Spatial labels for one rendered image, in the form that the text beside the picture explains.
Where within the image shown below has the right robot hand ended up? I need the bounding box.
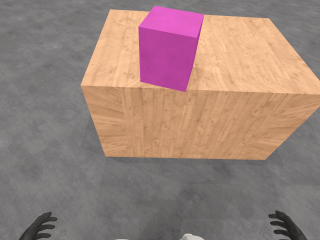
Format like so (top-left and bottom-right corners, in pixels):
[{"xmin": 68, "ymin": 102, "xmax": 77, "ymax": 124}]
[{"xmin": 268, "ymin": 210, "xmax": 307, "ymax": 240}]

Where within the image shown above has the pedestal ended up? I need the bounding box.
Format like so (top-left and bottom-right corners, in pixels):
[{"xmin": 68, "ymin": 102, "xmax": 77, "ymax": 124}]
[{"xmin": 80, "ymin": 9, "xmax": 320, "ymax": 160}]

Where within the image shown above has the left robot hand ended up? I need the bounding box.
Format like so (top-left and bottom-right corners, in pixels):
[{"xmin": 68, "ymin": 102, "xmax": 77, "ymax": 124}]
[{"xmin": 19, "ymin": 212, "xmax": 57, "ymax": 240}]

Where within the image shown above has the carton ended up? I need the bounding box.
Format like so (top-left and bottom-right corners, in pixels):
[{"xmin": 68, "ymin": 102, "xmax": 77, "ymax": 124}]
[{"xmin": 138, "ymin": 6, "xmax": 204, "ymax": 92}]

